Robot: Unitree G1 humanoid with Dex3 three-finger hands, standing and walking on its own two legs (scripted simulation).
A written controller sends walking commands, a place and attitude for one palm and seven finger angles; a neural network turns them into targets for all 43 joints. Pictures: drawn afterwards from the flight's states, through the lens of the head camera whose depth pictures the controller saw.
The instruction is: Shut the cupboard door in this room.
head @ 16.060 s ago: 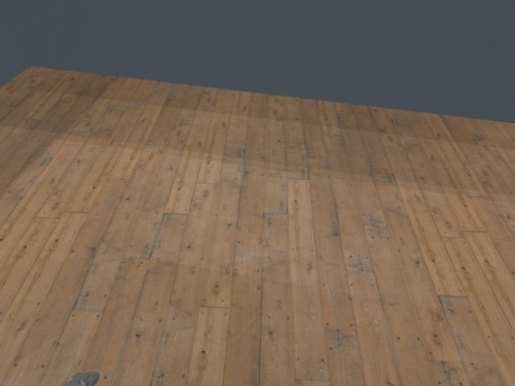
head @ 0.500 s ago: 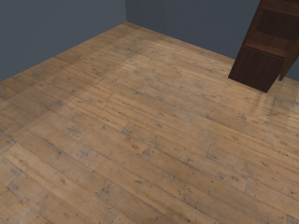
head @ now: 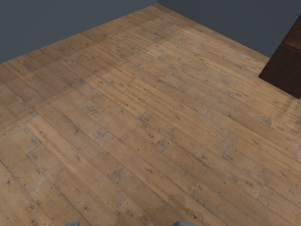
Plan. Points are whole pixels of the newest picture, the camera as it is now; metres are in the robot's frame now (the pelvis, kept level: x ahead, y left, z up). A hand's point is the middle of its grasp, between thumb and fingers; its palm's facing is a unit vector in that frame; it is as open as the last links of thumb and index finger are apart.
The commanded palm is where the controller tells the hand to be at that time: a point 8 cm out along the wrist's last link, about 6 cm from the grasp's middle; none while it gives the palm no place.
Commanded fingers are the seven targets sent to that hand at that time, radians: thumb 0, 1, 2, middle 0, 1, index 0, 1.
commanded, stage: turn or walk to find it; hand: left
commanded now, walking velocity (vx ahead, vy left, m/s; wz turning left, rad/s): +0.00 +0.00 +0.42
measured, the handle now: out of the picture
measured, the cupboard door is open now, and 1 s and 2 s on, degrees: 93 93 93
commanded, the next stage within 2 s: none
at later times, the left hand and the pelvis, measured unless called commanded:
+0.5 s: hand out of the picture -0.03 +0.14 -0.16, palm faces +0.26 -0.93 -0.27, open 7.4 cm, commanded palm none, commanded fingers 0.00 0.90 0.90 -0.20 -0.30 -0.20 -0.30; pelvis -0.02 -0.06 +0.00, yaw +15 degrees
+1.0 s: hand out of the picture -0.10 +0.19 -0.17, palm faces +0.48 -0.84 -0.25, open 7.4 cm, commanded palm none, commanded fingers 0.00 0.90 0.90 -0.20 -0.30 -0.20 -0.30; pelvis -0.06 -0.03 +0.00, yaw +27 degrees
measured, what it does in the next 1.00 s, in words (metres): steps on the spot, turning left: right foot, then left foot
